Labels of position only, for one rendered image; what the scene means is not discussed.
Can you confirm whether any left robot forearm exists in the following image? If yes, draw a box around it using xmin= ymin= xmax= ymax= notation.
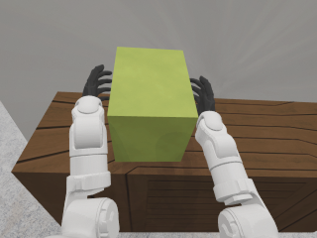
xmin=61 ymin=95 xmax=111 ymax=235

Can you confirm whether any left robot hand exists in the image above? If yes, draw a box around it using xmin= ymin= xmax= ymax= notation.
xmin=81 ymin=64 xmax=112 ymax=101

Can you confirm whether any carton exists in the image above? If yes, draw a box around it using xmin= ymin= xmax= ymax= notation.
xmin=107 ymin=47 xmax=199 ymax=163

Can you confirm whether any robot right upper arm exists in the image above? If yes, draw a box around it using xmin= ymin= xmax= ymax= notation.
xmin=218 ymin=203 xmax=279 ymax=238

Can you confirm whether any pedestal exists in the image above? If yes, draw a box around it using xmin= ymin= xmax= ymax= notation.
xmin=11 ymin=91 xmax=317 ymax=233

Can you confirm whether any right robot forearm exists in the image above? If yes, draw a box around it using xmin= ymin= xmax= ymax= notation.
xmin=195 ymin=111 xmax=279 ymax=238

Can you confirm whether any robot left upper arm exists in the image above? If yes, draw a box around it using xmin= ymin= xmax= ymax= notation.
xmin=45 ymin=197 xmax=120 ymax=238

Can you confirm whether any right robot hand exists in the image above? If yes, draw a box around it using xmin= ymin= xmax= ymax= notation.
xmin=189 ymin=75 xmax=216 ymax=117

